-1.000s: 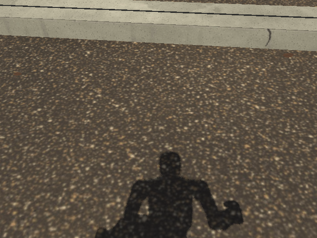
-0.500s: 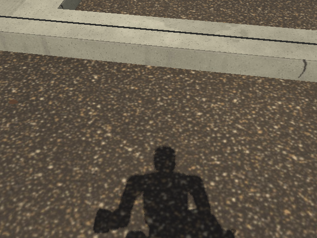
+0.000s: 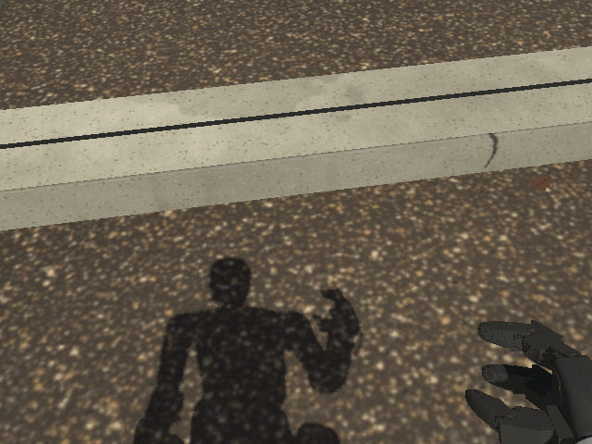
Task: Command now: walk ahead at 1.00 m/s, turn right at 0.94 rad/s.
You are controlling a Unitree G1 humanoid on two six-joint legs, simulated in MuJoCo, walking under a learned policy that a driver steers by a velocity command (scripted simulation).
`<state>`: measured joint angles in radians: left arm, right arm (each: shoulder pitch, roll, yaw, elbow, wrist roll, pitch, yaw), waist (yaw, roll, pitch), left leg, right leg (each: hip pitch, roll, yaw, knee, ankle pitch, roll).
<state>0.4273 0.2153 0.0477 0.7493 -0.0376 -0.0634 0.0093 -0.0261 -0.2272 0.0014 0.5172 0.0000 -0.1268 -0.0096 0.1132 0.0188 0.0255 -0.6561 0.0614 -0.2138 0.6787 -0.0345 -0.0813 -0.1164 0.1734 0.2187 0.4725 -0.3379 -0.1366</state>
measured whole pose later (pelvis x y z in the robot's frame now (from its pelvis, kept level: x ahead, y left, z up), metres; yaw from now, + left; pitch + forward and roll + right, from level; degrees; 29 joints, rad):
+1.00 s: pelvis +0.77 -0.21 -0.03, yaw -52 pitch +1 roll +1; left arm 0.35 0.30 0.07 0.77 -0.01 -0.02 0.03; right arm 0.03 -0.27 -0.02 0.61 -0.05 -0.14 0.03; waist 0.07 0.01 0.08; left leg -0.55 -0.04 -0.01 0.52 0.04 0.01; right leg -0.15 0.14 0.21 0.91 -0.58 -0.04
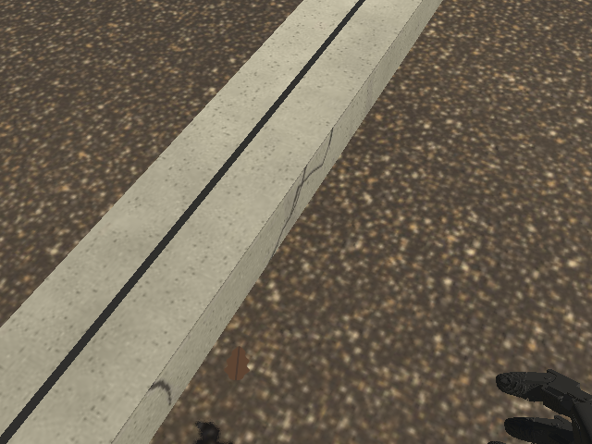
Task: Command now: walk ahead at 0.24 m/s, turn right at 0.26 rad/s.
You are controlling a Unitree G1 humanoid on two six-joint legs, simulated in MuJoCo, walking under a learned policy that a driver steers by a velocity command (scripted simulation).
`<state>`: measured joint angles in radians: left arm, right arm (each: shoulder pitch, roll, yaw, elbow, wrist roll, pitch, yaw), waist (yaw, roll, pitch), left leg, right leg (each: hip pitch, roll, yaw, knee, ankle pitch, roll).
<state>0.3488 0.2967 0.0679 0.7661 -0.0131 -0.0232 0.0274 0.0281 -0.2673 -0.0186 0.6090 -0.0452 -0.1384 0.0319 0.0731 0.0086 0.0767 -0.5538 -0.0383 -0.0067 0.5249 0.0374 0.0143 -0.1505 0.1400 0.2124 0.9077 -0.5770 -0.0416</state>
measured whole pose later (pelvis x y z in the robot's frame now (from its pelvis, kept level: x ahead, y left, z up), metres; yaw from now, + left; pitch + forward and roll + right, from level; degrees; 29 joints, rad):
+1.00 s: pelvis +0.12 +0.01 +0.04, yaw -39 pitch +2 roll +0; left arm 0.26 0.35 0.10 0.61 -0.03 0.04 0.00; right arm 0.22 -0.29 -0.07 0.73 0.00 -0.03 -0.03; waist -0.03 -0.01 -0.01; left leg -0.12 0.04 0.13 0.31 -0.24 0.01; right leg -0.63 -0.08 0.02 1.13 -0.28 0.07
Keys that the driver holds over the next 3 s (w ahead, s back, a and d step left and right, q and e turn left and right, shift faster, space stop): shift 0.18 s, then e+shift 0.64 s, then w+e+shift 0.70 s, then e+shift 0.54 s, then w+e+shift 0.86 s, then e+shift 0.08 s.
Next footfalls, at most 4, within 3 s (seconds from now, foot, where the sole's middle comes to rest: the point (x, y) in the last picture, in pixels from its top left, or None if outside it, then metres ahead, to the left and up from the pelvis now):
0.34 right None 0.14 -0.10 -0.74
0.72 left None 0.19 0.11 -0.74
1.30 right None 0.14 -0.32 -0.74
1.74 left None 0.42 -0.73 -0.74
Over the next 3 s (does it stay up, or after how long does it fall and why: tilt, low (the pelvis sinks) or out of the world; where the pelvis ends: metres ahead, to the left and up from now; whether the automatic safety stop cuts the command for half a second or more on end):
stays up -0.06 -1.10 0.00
